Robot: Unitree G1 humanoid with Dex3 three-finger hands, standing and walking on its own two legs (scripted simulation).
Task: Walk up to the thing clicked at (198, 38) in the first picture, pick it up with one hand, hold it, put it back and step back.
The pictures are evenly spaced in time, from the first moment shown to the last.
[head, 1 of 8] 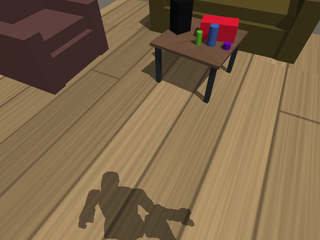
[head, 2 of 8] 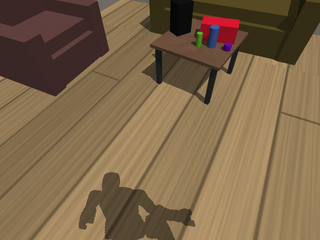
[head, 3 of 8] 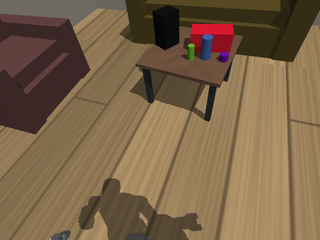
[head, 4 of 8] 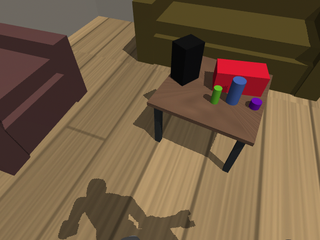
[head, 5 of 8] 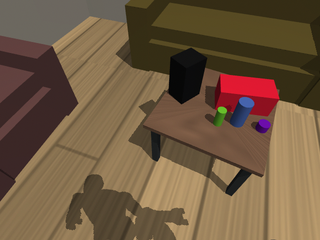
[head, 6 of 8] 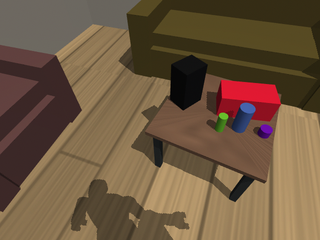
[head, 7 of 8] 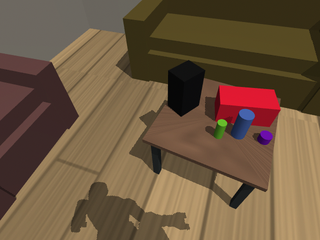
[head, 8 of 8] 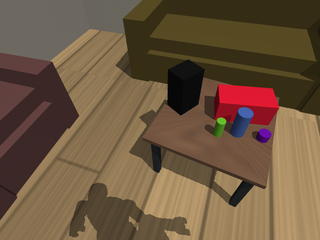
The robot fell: no
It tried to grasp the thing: no
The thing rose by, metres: 0.00
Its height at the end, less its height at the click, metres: +0.00
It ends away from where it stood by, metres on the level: 0.00
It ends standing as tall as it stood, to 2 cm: yes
